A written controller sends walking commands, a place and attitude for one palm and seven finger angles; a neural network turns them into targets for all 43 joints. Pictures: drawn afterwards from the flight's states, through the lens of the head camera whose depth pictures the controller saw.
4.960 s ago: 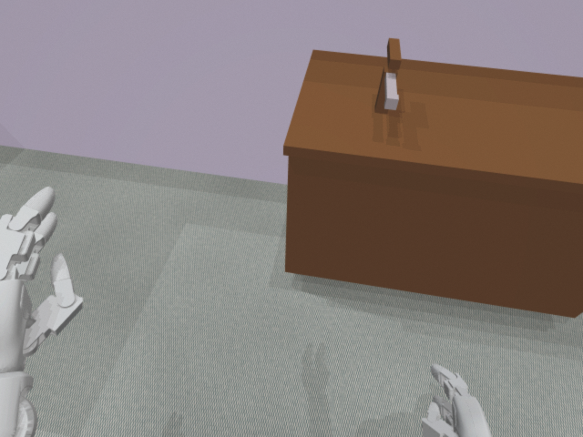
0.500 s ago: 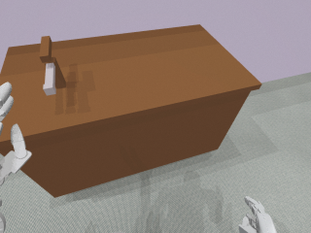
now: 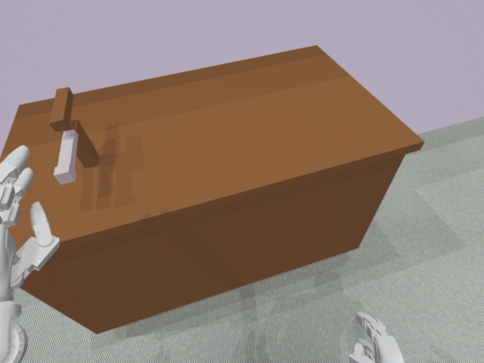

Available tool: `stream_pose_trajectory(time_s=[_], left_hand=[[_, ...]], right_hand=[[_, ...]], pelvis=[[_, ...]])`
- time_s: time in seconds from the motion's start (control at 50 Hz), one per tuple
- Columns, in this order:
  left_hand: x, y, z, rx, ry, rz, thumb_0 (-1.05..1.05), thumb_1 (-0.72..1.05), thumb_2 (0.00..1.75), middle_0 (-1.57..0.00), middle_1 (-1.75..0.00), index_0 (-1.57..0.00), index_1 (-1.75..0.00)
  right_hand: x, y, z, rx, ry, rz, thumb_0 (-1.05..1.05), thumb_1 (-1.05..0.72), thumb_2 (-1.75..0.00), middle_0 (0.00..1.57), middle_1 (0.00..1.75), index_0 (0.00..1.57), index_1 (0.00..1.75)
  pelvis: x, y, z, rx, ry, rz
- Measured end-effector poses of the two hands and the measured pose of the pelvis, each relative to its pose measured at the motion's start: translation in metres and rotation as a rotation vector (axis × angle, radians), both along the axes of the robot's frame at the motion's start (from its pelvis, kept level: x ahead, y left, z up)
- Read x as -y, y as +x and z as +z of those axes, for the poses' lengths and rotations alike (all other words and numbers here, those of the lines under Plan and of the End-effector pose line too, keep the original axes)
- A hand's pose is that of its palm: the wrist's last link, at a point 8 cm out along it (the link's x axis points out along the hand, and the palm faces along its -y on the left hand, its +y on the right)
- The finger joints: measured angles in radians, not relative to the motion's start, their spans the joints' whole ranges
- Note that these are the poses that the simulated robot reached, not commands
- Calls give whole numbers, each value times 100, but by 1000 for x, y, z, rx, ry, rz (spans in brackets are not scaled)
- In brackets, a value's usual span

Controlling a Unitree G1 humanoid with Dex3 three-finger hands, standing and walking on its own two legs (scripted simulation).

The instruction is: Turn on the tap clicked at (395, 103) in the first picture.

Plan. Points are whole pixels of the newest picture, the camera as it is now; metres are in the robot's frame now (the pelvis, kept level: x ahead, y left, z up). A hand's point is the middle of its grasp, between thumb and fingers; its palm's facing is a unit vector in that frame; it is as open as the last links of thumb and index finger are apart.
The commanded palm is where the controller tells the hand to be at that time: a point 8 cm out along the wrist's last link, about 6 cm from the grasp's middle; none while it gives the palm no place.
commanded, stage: come to a stop and stand still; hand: left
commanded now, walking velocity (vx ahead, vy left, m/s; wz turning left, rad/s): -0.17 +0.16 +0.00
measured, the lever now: (65, 174) +0.43 +0.39 +0.06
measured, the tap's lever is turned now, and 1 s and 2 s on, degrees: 0 0 0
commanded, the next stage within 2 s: look again from close up in 0.98 s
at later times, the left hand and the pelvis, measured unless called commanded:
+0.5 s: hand out of the picture +0.22 +0.30 +0.19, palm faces +0.40 -0.87 -0.28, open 7.4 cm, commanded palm +0.16 +0.34 +0.18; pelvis -0.02 +0.07 +0.01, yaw -3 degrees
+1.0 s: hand out of the picture +0.21 +0.34 +0.16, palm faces +0.40 -0.84 -0.37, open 7.4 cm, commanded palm +0.16 +0.37 +0.18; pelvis -0.02 +0.10 +0.01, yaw -3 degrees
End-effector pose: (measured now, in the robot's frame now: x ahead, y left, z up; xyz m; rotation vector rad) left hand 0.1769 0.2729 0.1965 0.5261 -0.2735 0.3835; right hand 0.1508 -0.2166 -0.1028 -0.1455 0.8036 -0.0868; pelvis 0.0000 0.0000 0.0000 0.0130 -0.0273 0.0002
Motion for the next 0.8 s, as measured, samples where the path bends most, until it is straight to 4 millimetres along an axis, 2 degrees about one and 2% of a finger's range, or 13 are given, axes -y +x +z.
stream_pose_trajectory(time_s=[0.12, 0.18, 0.24, 0.28, 0.34, 0.38, 0.4, 0.46, 0.54, 0.6, 0.64, 0.7, 0.8], left_hand=[[5, 4, -11, -56, -25, -27, 2, 88, 90, -22, -30, -21, -30], [3, -1, -8, -33, -22, -60, 2, 88, 90, -22, -30, -21, -30], [-5, -9, -4, 20, -14, -86, 2, 88, 90, -22, -30, -21, -30], [-23, -7, 16, 120, 92, -111, 2, 88, 90, -22, -30, -22, -30], [-68, -4, 47, 281, 162, -20, 2, 87, 90, -23, -30, -22, -31], [-88, -2, 52, 338, 107, 25, 2, 88, 90, -22, -30, -22, -30], [-92, -2, 49, 342, 65, 29, 2, 88, 90, -22, -30, -21, -30], [-81, 2, 23, 258, -58, -32, 2, 89, 90, -21, -30, -20, -30], [-60, 1, -21, 40, -131, -140, 2, 89, 90, -20, -30, -20, -30], [-71, -1, -39, -62, -110, -145, 2, 89, 90, -21, -30, -21, -30], [-86, -2, -39, -76, -91, -108, 2, 88, 90, -22, -30, -21, -30], [-104, -5, -21, -22, -58, -44, 2, 88, 90, -22, -30, -22, -30], [-107, -10, 9, 116, -40, -29, 2, 89, 90, -22, -30, -21, -30]], right_hand=[[33, 6, 24, 34, -99, -52, 1, -91, -90, 20, 30, 20, 30], [38, 6, 35, 56, -145, -60, 1, -91, -90, 20, 30, 20, 30], [33, 5, 41, 77, -180, -59, 1, -91, -90, 20, 30, 20, 30], [21, 1, 43, 90, -192, -24, 1, -91, -90, 20, 30, 19, 30], [-4, -7, 43, 100, -161, 58, 1, -91, -90, 20, 30, 19, 30], [-19, -14, 43, 115, -128, 81, 1, -91, -90, 20, 30, 19, 30], [-27, -19, 43, 122, -112, 84, 1, -91, -90, 20, 30, 20, 30], [-47, -33, 42, 129, -72, 60, 1, -91, -90, 20, 30, 20, 30], [-70, -50, 40, 110, -46, 7, 1, -90, -90, 21, 30, 20, 30], [-83, -56, 38, 74, -52, -6, 1, -90, -90, 21, 30, 20, 30], [-89, -57, 37, 56, -59, 4, 1, -90, -90, 21, 30, 20, 30], [-95, -52, 38, 50, -69, 41, 1, -90, -90, 21, 30, 20, 30], [-98, -28, 38, 83, -83, 101, 1, -90, -90, 21, 30, 20, 30]], pelvis=[[1, -1, 7, -2, 19, -4], [-3, -4, 5, -1, 9, -2], [-12, -7, 0, 2, -18, 0], [-15, -13, -2, 11, -17, 14], [-22, -19, -2, 2, -23, -9], [-31, -22, -2, 1, -30, -21], [-37, -22, -1, 3, -32, -28], [-56, -22, 2, 12, -36, -51], [-76, -21, 6, 13, -31, -62], [-82, -23, 7, 17, -22, -64], [-84, -24, 8, 18, -21, -64], [-88, -25, 9, 13, -21, -62], [-96, -24, 9, 8, -33, -44]])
